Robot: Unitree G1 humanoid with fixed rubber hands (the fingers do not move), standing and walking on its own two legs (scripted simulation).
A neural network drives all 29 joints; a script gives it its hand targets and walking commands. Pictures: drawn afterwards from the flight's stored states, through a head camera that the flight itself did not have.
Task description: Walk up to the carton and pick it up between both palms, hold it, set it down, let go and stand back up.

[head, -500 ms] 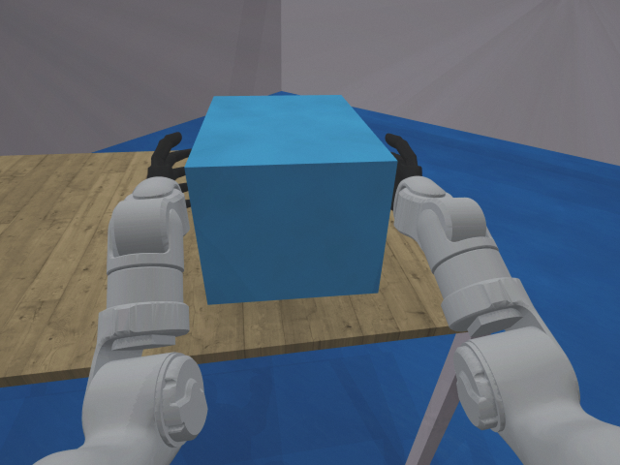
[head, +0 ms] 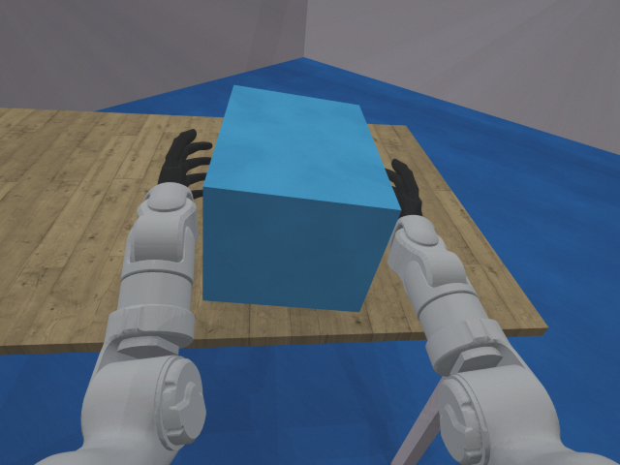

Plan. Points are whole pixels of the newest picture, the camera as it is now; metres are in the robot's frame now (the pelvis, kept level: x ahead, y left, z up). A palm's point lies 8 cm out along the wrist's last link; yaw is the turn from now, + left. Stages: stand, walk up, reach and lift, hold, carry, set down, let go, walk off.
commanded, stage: set down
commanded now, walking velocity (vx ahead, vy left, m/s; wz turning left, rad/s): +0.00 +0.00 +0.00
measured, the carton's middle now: (291, 189) +0.46 +0.02 +0.18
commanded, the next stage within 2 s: none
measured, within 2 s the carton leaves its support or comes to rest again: neither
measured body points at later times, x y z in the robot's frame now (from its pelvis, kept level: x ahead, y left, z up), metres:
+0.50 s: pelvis +0.01 +0.02 +0.00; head -0.01 +0.05 +0.45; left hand +0.45 +0.17 +0.18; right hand +0.43 -0.13 +0.17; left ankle +0.01 +0.12 -0.75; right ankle -0.02 -0.11 -0.75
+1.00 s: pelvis +0.01 +0.01 +0.00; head -0.01 +0.04 +0.45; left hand +0.45 +0.15 +0.17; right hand +0.43 -0.14 +0.16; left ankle +0.01 +0.12 -0.75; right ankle -0.02 -0.11 -0.75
